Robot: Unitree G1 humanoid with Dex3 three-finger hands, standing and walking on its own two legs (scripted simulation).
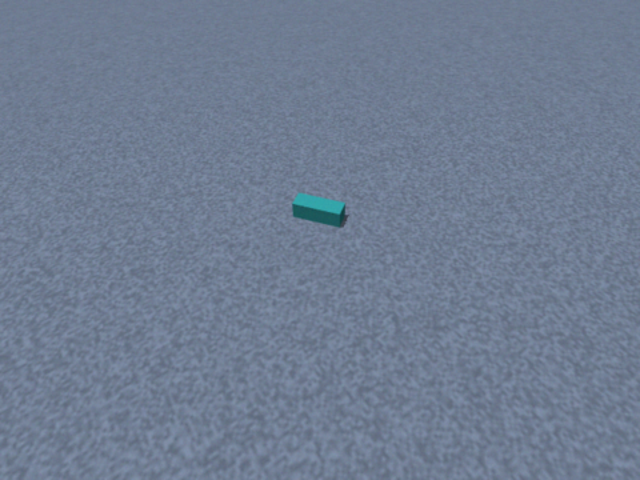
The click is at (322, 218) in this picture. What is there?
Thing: lying carton
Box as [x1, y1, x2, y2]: [292, 193, 344, 227]
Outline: 298,193 292,203 293,216 339,227 344,215 343,202
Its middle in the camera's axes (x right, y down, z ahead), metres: -0.01 -0.15 +1.80
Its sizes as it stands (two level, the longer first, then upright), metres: 0.228 0.083 0.081
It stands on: the floor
